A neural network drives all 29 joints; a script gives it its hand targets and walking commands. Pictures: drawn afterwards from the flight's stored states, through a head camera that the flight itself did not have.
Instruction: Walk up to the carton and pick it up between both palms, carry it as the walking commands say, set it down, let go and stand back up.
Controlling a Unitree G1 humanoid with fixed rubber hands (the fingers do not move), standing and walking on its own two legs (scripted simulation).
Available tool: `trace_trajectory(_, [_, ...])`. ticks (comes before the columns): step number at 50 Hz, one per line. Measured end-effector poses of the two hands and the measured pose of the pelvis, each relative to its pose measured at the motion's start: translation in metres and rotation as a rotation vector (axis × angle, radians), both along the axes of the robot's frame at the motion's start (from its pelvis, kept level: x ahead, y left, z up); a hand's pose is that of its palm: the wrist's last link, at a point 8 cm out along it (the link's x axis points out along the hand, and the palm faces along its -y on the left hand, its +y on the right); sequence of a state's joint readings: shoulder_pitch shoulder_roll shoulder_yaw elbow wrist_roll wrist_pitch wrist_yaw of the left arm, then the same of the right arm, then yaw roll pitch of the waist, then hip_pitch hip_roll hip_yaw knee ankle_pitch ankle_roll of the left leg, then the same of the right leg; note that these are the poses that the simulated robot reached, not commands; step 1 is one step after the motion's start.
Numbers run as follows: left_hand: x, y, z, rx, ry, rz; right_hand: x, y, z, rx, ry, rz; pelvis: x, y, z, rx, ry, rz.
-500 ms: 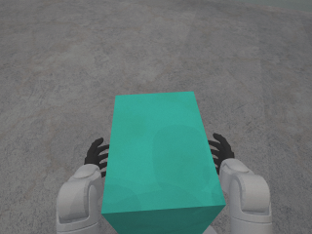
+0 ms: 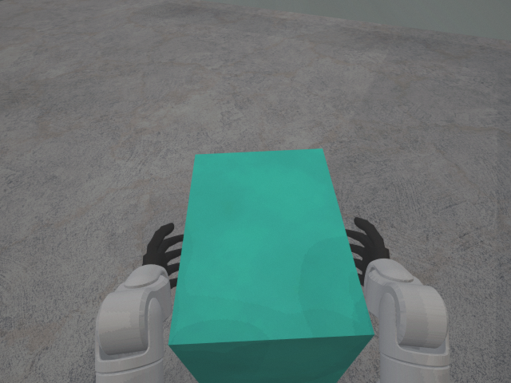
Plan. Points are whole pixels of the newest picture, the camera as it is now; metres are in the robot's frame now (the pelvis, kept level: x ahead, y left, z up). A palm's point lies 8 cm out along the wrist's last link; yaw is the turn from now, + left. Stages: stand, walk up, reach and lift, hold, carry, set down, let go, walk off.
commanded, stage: carry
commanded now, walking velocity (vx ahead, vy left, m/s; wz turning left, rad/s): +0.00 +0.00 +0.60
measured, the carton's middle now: (264, 271) +0.31 +0.00 +0.01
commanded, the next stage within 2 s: none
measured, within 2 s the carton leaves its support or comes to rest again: neither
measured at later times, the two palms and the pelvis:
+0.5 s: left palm out of the picture +0.13 +0.28 +0.04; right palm (267, 297) +0.24 -0.01 +0.06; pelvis -0.06 +0.04 -0.02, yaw +16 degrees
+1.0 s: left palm out of the picture +0.10 +0.26 +0.09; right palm (293, 343) +0.17 -0.03 +0.09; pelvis -0.12 +0.05 +0.00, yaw +16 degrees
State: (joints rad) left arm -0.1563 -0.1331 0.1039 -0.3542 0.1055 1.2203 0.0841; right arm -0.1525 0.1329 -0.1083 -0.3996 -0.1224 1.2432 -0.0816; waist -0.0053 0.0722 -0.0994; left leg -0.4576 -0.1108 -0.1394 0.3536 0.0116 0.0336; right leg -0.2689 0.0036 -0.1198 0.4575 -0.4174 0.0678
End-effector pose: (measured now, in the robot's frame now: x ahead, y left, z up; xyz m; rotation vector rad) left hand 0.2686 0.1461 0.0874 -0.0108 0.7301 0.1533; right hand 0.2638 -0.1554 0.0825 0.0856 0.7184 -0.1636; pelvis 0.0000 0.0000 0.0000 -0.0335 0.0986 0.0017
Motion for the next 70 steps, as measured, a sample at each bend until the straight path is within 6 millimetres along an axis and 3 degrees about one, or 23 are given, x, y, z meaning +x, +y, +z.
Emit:
trace_trajectory(5, [-0.031,0.001,0.005,0.042,0.030,0.059,-0.011,0.001,-0.005,0.033,0.029,0.069,-0.010,-0.011,0.006,0.079,-0.036,0.049])
trace_trajectory(11, [-0.047,0.014,0.016,0.045,-0.025,0.134,-0.006,0.017,0.003,0.048,-0.025,0.133,-0.022,-0.013,0.003,0.127,-0.059,0.146])
trace_trajectory(16, [-0.073,0.049,0.002,0.023,-0.013,0.218,-0.004,0.056,0.000,0.020,-0.014,0.222,-0.031,-0.002,-0.002,0.132,-0.056,0.216])
trace_trajectory(24, [-0.128,0.124,-0.043,-0.072,0.021,0.358,-0.018,0.143,-0.019,-0.078,0.019,0.366,-0.053,0.038,-0.022,0.066,-0.058,0.281])
trace_trajectory(29, [-0.156,0.143,-0.041,-0.086,0.075,0.384,-0.042,0.164,-0.020,-0.094,0.073,0.392,-0.071,0.053,-0.008,0.011,-0.067,0.295])
trace_trajectory(37, [-0.155,0.148,-0.004,-0.076,-0.045,0.328,-0.062,0.161,0.015,-0.075,-0.046,0.329,-0.093,0.065,0.000,-0.017,-0.056,0.296])
trace_trajectory(43, [-0.159,0.134,0.003,-0.066,-0.035,0.286,-0.077,0.144,0.019,-0.067,-0.036,0.291,-0.102,0.062,0.002,-0.011,-0.050,0.285])
trace_trajectory(53, [-0.180,0.107,-0.003,-0.012,0.022,0.278,-0.097,0.118,0.001,-0.030,0.017,0.294,-0.118,0.041,-0.002,0.025,-0.065,0.284])
trace_trajectory(57, [-0.177,0.106,-0.016,-0.007,0.048,0.274,-0.091,0.117,-0.011,-0.042,0.040,0.310,-0.118,0.036,-0.003,0.027,-0.072,0.282])
trace_trajectory(63, [-0.170,0.105,-0.017,-0.016,0.004,0.284,-0.081,0.116,-0.009,-0.050,-0.003,0.318,-0.115,0.031,-0.004,0.029,-0.057,0.282])
trace_trajectory(70, [-0.158,0.105,-0.033,-0.018,0.006,0.287,-0.066,0.117,-0.022,-0.070,-0.003,0.341,-0.104,0.027,-0.004,0.034,-0.047,0.284])
